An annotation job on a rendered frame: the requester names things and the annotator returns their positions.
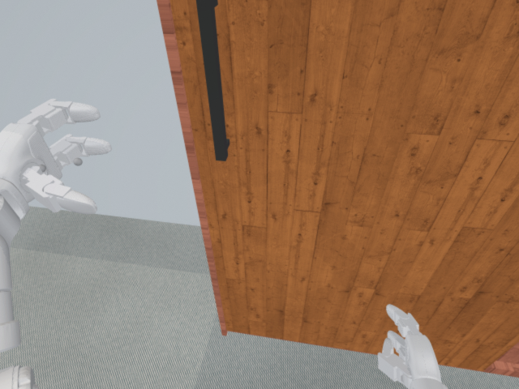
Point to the right robot hand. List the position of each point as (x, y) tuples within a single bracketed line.
[(416, 356)]

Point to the wardrobe door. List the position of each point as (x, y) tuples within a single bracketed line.
[(373, 159), (512, 355)]

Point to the handle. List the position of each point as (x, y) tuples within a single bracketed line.
[(208, 35)]

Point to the left robot hand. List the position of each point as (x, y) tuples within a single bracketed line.
[(22, 149)]

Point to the robot left forearm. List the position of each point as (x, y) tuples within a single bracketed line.
[(13, 208)]

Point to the left robot upper arm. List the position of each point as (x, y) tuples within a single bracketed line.
[(17, 377)]

